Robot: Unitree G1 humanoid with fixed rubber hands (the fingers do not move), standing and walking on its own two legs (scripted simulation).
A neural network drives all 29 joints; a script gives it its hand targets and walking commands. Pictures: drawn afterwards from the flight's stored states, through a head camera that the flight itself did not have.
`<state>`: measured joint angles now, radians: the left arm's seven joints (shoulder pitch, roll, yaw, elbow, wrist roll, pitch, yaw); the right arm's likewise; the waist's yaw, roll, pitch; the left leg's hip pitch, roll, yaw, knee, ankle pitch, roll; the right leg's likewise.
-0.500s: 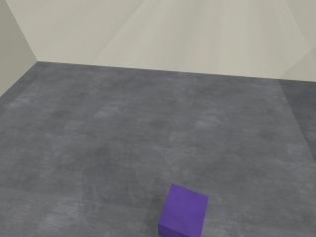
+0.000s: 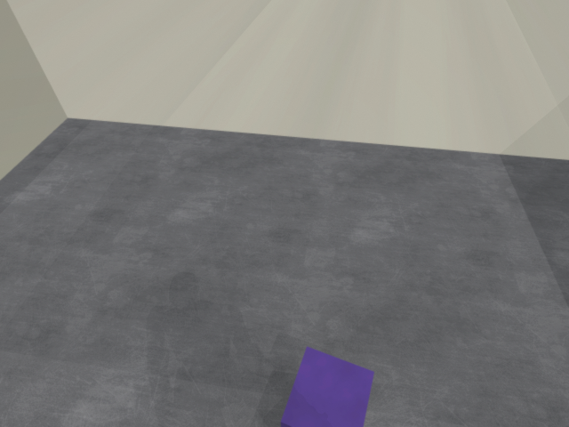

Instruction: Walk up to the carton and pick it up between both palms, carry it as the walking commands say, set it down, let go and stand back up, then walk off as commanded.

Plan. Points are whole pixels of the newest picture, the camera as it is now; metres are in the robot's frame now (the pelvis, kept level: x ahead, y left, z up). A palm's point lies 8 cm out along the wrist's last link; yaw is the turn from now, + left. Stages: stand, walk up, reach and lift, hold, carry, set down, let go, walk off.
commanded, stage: walk up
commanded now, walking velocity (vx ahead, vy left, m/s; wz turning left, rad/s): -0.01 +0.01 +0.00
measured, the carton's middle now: (325, 408) +0.33 -0.11 -0.65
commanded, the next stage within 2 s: none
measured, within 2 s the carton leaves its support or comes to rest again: neither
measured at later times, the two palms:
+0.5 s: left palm out of the picture +0.00 +0.21 -0.15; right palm out of the picture +0.02 -0.24 -0.16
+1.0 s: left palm out of the picture +0.18 +0.24 -0.14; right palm out of the picture -0.05 -0.23 -0.15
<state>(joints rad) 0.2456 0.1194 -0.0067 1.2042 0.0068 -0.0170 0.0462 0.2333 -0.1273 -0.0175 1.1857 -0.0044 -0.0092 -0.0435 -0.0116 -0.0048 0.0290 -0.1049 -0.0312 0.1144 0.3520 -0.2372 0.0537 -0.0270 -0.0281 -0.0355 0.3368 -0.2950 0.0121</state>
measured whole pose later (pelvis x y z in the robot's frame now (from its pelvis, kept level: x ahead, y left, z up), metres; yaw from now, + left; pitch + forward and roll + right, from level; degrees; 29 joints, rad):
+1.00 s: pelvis -0.04 +0.03 -0.02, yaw -18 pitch +1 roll -1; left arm 0.04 0.29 0.07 0.88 0.02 0.09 -0.04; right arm 0.17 -0.22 -0.02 0.89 -0.04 0.03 -0.04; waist -0.03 0.00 0.13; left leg -0.37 0.20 0.14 0.64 -0.26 -0.07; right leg -0.39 -0.01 -0.02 0.86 -0.49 0.07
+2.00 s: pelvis -0.06 +0.01 +0.00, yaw -16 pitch -2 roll -1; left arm 0.26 0.13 0.01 1.20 0.01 0.00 0.04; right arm 0.28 -0.12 0.00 1.18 -0.01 -0.02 -0.04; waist 0.01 0.00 0.04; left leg -0.07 -0.03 0.05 0.39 -0.28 0.06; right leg -0.12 -0.02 -0.06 0.38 -0.22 0.01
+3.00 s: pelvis -0.04 +0.03 +0.00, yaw -20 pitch +0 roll -1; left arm 0.21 0.13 0.00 1.17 0.02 -0.01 0.05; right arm 0.29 -0.13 -0.01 1.18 -0.02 -0.02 -0.05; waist -0.01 -0.01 0.04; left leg -0.09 -0.04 0.12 0.40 -0.31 0.08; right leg -0.18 -0.03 -0.11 0.44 -0.25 0.00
